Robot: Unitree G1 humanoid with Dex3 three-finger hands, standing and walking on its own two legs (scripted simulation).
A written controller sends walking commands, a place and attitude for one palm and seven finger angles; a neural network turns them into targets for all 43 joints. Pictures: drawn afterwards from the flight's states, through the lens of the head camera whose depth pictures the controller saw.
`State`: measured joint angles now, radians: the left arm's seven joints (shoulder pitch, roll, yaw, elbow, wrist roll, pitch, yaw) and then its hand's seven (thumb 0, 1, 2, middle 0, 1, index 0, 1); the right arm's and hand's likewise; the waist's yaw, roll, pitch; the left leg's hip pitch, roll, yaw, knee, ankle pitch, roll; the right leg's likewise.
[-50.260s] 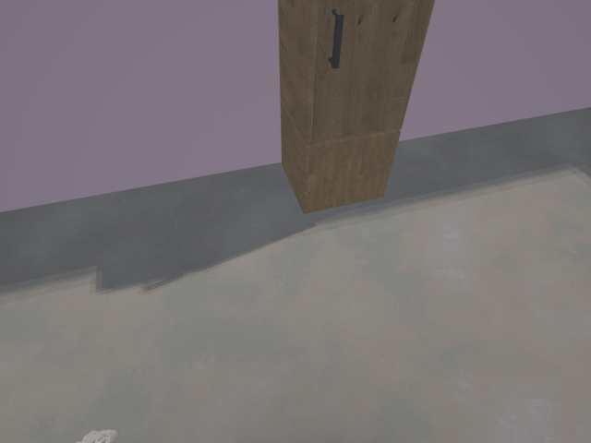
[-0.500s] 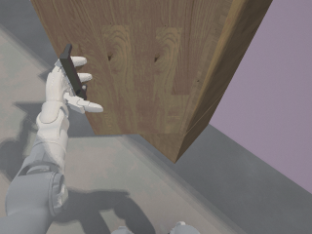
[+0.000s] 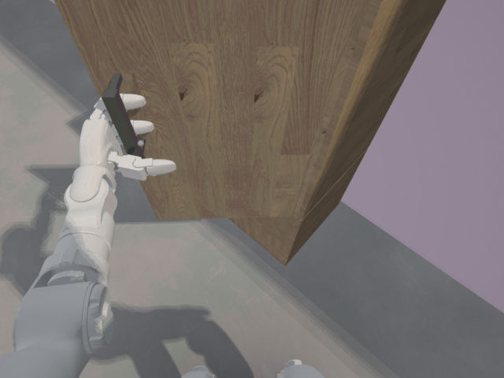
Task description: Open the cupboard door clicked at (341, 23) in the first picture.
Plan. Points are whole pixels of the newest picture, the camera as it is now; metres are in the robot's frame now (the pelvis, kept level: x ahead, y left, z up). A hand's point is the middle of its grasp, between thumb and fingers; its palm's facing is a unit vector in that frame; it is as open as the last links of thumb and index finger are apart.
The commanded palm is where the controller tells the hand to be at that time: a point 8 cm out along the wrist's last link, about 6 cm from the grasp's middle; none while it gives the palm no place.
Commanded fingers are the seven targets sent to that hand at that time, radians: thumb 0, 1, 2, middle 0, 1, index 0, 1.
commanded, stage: close the thumb around the handle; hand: left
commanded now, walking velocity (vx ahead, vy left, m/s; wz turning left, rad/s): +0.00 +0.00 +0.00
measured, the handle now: (128, 123) +0.51 +0.20 +0.09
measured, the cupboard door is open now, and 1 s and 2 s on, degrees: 45 58 84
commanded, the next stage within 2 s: pull the door open along its arc in 0.48 s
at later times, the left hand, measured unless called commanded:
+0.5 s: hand (139, 146) +0.45 +0.17 +0.10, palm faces +0.04 -1.00 +0.00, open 5.4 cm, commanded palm +0.43 +0.22 +0.09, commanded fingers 0.00 0.90 0.90 -0.40 -1.35 -0.40 -1.35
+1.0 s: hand (143, 185) +0.38 +0.15 +0.10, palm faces +0.02 -1.00 +0.03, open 5.6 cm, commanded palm +0.33 +0.21 +0.09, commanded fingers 0.00 0.90 0.90 -0.40 -1.35 -0.40 -1.35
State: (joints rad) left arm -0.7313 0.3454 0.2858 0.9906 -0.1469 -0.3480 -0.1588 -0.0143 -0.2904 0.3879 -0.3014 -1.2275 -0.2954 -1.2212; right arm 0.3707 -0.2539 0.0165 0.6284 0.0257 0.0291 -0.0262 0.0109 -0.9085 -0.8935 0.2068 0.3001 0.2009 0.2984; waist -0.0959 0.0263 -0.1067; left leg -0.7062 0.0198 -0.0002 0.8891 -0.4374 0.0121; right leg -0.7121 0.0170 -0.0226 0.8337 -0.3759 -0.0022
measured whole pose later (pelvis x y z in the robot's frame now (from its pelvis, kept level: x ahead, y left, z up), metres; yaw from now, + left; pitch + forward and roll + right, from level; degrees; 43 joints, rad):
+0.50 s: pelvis +0.00 +0.00 +0.00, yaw +0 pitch +14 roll -2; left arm -0.72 0.34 0.27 0.99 -0.15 -0.35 -0.15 0.01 0.79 0.85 -0.38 -1.35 -0.36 -1.34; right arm 0.36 -0.26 0.01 0.63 0.03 0.02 -0.03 0.01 -0.91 -0.89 0.21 0.30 0.20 0.30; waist -0.09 0.03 -0.10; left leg -0.70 0.02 0.00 0.89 -0.43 0.01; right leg -0.71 0.02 -0.03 0.83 -0.37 0.00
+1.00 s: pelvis +0.01 +0.00 +0.01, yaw -1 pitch +11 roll -1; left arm -0.27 0.21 0.20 0.47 -0.22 -0.28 -0.12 0.01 0.75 0.77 -0.39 -1.35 -0.37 -1.35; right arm 0.34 -0.25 0.00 0.56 0.04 0.01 -0.02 0.01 -0.91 -0.89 0.21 0.30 0.20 0.30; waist -0.05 0.03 -0.12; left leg -0.58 0.02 0.02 0.82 -0.43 0.01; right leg -0.61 0.02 0.00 0.78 -0.37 0.00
